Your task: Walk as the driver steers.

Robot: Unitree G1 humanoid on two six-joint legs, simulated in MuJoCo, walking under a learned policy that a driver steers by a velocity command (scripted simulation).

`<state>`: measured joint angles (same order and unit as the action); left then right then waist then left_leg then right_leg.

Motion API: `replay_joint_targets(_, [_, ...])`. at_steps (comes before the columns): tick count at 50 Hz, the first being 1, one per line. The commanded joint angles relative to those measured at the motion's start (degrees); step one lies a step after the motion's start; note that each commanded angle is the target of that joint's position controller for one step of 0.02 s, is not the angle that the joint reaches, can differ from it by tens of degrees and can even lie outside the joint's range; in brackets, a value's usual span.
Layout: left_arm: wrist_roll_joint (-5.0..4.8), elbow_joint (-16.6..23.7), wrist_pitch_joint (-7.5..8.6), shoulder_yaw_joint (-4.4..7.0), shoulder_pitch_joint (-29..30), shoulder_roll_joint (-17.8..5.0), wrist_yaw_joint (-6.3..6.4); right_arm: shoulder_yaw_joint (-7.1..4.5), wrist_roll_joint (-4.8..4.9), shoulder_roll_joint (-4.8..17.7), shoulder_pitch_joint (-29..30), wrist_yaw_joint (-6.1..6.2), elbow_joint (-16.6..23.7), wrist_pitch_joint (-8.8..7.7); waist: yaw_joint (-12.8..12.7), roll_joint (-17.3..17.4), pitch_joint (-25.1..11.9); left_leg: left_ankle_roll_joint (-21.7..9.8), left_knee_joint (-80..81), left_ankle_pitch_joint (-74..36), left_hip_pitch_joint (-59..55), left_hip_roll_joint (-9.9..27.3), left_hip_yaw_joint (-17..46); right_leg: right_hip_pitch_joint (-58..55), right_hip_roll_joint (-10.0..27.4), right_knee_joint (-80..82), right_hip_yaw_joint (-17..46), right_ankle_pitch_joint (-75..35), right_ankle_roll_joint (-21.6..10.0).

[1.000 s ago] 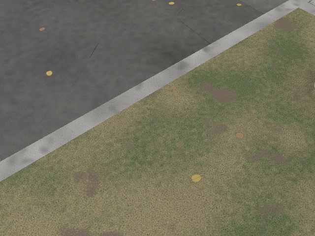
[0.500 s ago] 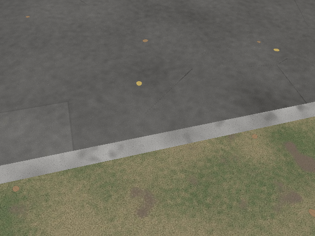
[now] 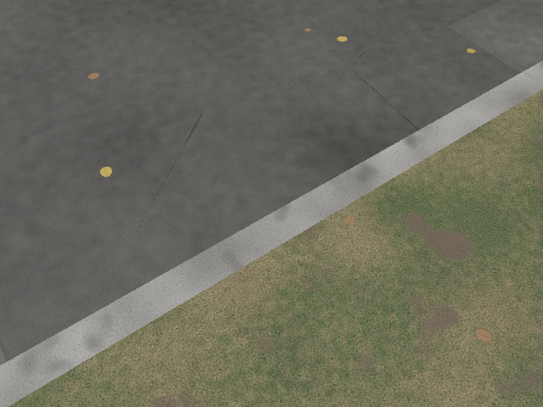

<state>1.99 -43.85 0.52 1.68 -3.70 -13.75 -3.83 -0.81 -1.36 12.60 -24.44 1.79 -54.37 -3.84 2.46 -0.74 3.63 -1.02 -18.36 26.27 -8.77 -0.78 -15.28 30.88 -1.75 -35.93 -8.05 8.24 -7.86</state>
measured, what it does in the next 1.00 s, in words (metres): walks ahead, turning right: right foot, then left foot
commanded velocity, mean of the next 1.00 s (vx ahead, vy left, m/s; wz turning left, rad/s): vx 0.50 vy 0.00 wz -0.51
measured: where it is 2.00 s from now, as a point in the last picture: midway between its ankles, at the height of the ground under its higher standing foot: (393, 203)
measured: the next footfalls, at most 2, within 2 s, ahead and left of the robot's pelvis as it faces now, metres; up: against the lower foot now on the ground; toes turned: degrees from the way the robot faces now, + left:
right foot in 0.02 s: +0.17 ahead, -0.05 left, +0.00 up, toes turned -5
left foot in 0.54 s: +0.51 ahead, +0.06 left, +0.00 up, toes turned -22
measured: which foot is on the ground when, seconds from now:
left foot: down 0.00-0.04, up 0.06-0.52, down 0.54-1.00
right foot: up 0.00-0.00, down 0.02-0.56, up 0.58-1.00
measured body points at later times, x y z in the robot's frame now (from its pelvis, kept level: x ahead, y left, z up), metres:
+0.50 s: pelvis +0.28 +0.00 +0.01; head +0.32 -0.02 +0.46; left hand +0.34 +0.29 -0.11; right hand +0.44 -0.28 -0.08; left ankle +0.47 +0.08 -0.70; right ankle +0.13 -0.05 -0.72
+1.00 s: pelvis +0.52 -0.08 +0.02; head +0.55 -0.11 +0.47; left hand +0.83 -0.02 -0.07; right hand +0.35 -0.28 -0.12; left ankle +0.47 +0.07 -0.72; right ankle +0.58 -0.24 -0.70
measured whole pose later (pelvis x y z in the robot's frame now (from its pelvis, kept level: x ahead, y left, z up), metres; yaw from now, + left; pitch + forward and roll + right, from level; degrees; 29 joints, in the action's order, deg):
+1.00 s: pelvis +0.52 -0.08 +0.02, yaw -33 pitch +2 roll +2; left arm 2.5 -40.0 0.6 0.9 -2.1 -14.1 -3.8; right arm -2.0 -1.0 14.2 -25.4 -0.6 -51.6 -4.3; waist 4.8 -1.6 1.9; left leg 0.5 -14.1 18.7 -3.0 0.5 -11.2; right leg 31.3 1.7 -35.5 -1.8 8.1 -4.1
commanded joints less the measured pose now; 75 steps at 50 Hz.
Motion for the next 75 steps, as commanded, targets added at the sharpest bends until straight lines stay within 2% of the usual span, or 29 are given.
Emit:
replay_joint_targets(1, [0.66,-2.66,1.06,3.29,-19.98,-8.25,1.45,-2.89,-0.07,12.63,2.84,0.33,3.76,0.28,-11.95,4.65,-11.03,-3.32,-32.76,-66.16,10.61,14.20,1.70,-26.04,-3.97,6.29,2.08,4.40,-5.83])
replay_joint_targets(2, [0.64,-3.43,0.94,4.91,-23.18,-13.66,2.50,-2.06,-0.54,8.40,1.47,-0.29,5.54,-0.08,-10.92,-4.38,-15.12,-2.33,-51.21,-25.24,24.59,9.11,1.95,-38.24,9.66,7.18,19.42,8.08,-9.39])
replay_joint_targets(3, [-0.47,-1.70,0.39,6.02,-20.07,-18.26,2.49,-1.87,0.49,6.46,1.14,-1.34,9.81,-0.46,-7.17,-12.40,-19.54,0.15,-68.33,6.12,46.50,-3.31,11.23,-49.82,21.45,16.02,53.00,8.09,-19.73])
replay_joint_targets(4, [-1.90,-1.94,-0.06,5.91,-19.13,-16.01,2.83,-2.15,-0.21,9.39,8.13,-1.63,10.75,-1.23,-9.36,-2.36,-13.71,-0.43,-67.60,-0.34,52.98,1.21,18.94,-45.95,20.32,20.09,47.66,8.43,-17.83])
replay_joint_targets(6, [-1.71,-2.29,0.29,4.47,-14.07,-10.56,3.41,-1.97,0.41,8.99,8.71,-1.73,10.85,-2.25,-4.03,4.03,-2.47,-0.13,-56.91,-7.74,48.83,5.68,18.08,-29.95,16.23,22.37,35.11,-2.90,-12.71])
replay_joint_targets(7, [-1.86,-2.06,0.81,4.09,-12.27,-9.47,3.66,-1.90,-0.53,8.62,8.17,-1.65,10.67,-1.37,-2.12,4.56,-1.42,0.81,-53.41,-7.82,44.92,6.72,18.28,-24.84,13.19,22.64,30.61,-8.34,-11.17])
replay_joint_targets(11, [-2.11,-2.35,2.75,3.94,-12.99,-10.18,3.36,-1.48,-1.67,6.63,8.20,-2.40,11.63,1.97,-0.32,1.34,-2.71,3.72,-44.33,-10.50,40.77,7.27,16.09,-18.51,7.84,24.07,23.10,-16.18,-9.68])
replay_joint_targets(21, [-1.34,-3.19,2.26,4.52,-23.06,-11.52,3.98,-0.68,-0.53,7.06,28.31,-3.15,19.03,1.24,-8.28,-2.91,-1.53,3.97,-19.65,-24.45,46.73,3.25,15.63,-29.94,7.32,19.24,27.10,-20.54,-5.53])
replay_joint_targets(24, [-0.98,-1.89,2.34,4.85,-20.17,-12.92,4.62,-1.07,-0.22,8.91,25.03,-2.92,18.97,0.50,-5.40,-4.06,-2.13,2.06,-13.16,-20.71,37.41,1.60,17.02,-29.22,8.58,15.56,29.70,-23.30,-3.11])
replay_joint_targets(26, [-1.15,-1.04,2.83,4.90,-16.91,-13.70,4.11,-2.29,-0.19,11.55,13.04,-1.88,15.46,-0.31,0.61,-2.44,-7.04,-0.11,-8.45,-18.10,20.07,-0.67,15.95,-25.10,5.48,4.00,28.33,-30.05,-0.52])
replay_joint_targets(27, [-1.81,-0.46,3.35,4.21,-17.03,-11.33,3.46,-3.22,-1.11,14.59,4.93,-0.98,14.30,-1.02,4.12,2.02,-13.29,-2.42,-6.25,-12.91,7.19,6.34,22.37,-19.42,1.53,-9.30,24.86,-22.54,1.02])
replay_joint_targets(28, [-3.48,1.78,3.63,2.76,-19.99,-5.32,3.44,-4.33,-2.59,19.34,-0.24,-0.17,14.81,-0.79,4.00,12.36,-20.47,-6.40,-2.35,-1.50,-7.13,22.42,43.80,-4.50,-5.58,-26.22,17.66,7.61,3.05])
replay_joint_targets(29, [-2.09,2.35,3.12,2.81,-23.54,-7.76,3.57,-4.77,-1.70,19.67,3.19,-0.50,14.60,0.14,-0.18,18.29,-21.38,-10.51,3.13,2.04,-5.56,27.02,61.53,4.05,-5.68,-33.96,15.30,23.12,2.93])
replay_joint_targets(30, [-0.88,0.42,2.14,3.21,-21.55,-10.10,3.81,-3.62,-1.17,13.45,7.63,-0.77,15.73,0.56,-1.22,8.00,-12.67,-10.05,3.13,6.89,2.16,24.86,54.30,6.14,-1.08,-37.06,15.48,17.92,2.76])
replay_joint_targets(31, [-0.57,0.49,1.85,3.13,-17.97,-9.75,3.15,-2.67,-0.71,9.54,10.23,-1.02,15.77,0.55,-1.13,2.87,-6.92,-8.97,4.15,2.25,9.18,21.46,44.74,5.16,0.65,-35.06,14.44,13.60,3.19])
replay_joint_targets(32, [-0.57,0.72,1.52,3.03,-16.85,-8.65,2.63,-2.25,-0.83,8.28,11.32,-1.07,15.45,0.44,-2.04,3.76,-4.67,-7.43,5.53,-4.62,13.10,18.61,37.43,3.73,2.25,-32.60,13.75,11.68,3.65])
replay_joint_targets(38, [0.17,3.46,-0.58,2.30,-10.93,-6.26,0.50,-2.75,0.32,8.81,6.80,-1.95,11.72,-2.11,-2.55,6.02,-2.64,-8.24,9.39,-25.08,15.47,16.20,21.14,6.73,4.67,-29.14,12.47,4.71,5.36])
replay_joint_targets(44, [0.16,6.46,0.34,0.52,-0.18,-3.49,-0.14,-2.83,0.27,9.04,3.67,-2.57,8.51,-2.10,-0.76,5.98,-0.16,-7.55,10.57,-30.51,15.38,13.13,11.46,4.13,3.66,-8.56,8.65,-5.23,5.97])
replay_joint_targets(48, [0.43,7.98,0.72,0.04,4.77,-3.93,-0.06,-3.19,0.41,10.85,-0.78,-2.25,5.51,-1.19,0.49,6.27,0.77,-7.23,8.61,-35.60,10.70,15.51,10.95,-0.15,3.06,0.37,4.73,-1.17,3.96])
replay_joint_targets(50, [0.85,7.43,1.19,0.25,3.06,-4.66,0.54,-3.36,0.42,11.94,-1.55,-2.02,4.19,-0.41,-0.79,6.65,-0.50,-6.81,3.03,-47.69,7.44,16.12,10.23,-4.54,1.19,3.55,3.14,3.68,1.98])
replay_joint_targets(52, [1.65,2.44,2.39,1.34,-10.74,-6.31,1.52,-2.92,0.84,11.43,-1.71,-1.84,3.47,0.23,-7.03,4.27,-8.62,-5.06,-14.72,-55.62,10.48,13.25,6.74,-23.22,-1.67,9.41,2.44,1.85,-0.64])
replay_joint_targets(53, [2.65,0.20,2.75,2.60,-20.95,-10.38,2.40,-2.08,0.96,9.19,-0.77,-1.91,5.65,0.07,-11.18,-0.98,-16.07,-3.77,-30.62,-37.56,21.70,11.08,5.89,-38.38,9.62,10.30,14.99,7.78,-3.42])
replay_joint_targets(54, [1.79,-0.14,2.41,4.05,-22.54,-16.78,3.22,-0.96,1.62,3.45,-4.85,-2.81,8.36,-0.03,-8.23,-15.14,-21.75,-1.24,-49.84,4.32,42.91,0.44,6.48,-52.11,26.19,16.15,43.41,7.19,-10.70])
replay_joint_targets(55, [-0.60,-0.05,2.07,4.18,-21.76,-15.35,3.69,-2.83,0.37,10.17,0.55,-2.12,7.86,0.48,-9.79,-6.05,-18.86,-1.90,-54.56,3.36,48.17,1.82,15.41,-48.81,24.41,17.60,43.52,1.72,-10.17])
replay_joint_targets(57, [-0.77,-0.93,2.66,2.45,-15.24,-9.09,3.63,-2.43,1.14,8.14,4.36,-2.54,8.62,-0.23,-5.38,-2.53,-7.39,-2.45,-49.86,-5.13,47.23,5.72,16.43,-35.60,18.63,19.41,27.85,-10.11,-6.82])
replay_joint_targets(59, [-1.13,-1.28,3.35,1.51,-11.72,-5.89,3.59,-2.32,-0.16,6.93,1.88,-2.90,6.88,1.12,-1.71,-3.70,-4.73,-1.33,-45.16,-7.59,41.02,7.08,16.09,-27.27,14.35,22.85,20.68,-12.54,-4.07])
replay_joint_targets(64, [-1.78,-4.54,4.76,1.94,-15.40,-6.98,3.56,-2.37,-0.94,5.28,8.02,-4.06,8.26,2.63,-1.37,-2.76,-1.10,0.85,-38.99,-15.34,44.36,7.73,14.56,-24.43,12.84,28.97,16.28,-12.19,-5.44])
replay_joint_targets(67, [-1.27,-5.91,4.90,1.88,-17.11,-6.69,3.51,-2.06,-0.26,4.84,13.62,-4.20,9.54,2.52,-2.73,-2.43,0.75,0.94,-31.86,-21.33,46.82,7.29,14.96,-26.01,12.31,30.14,11.85,-12.78,-4.36])
replay_joint_targets(75, [-0.58,-9.67,5.06,1.65,-20.99,-7.45,4.83,-1.49,-0.48,4.65,23.11,-4.65,13.25,1.83,-4.83,-2.07,2.87,-4.09,-17.04,-22.87,43.81,3.05,11.00,-35.86,15.07,26.12,3.35,-26.68,-1.04])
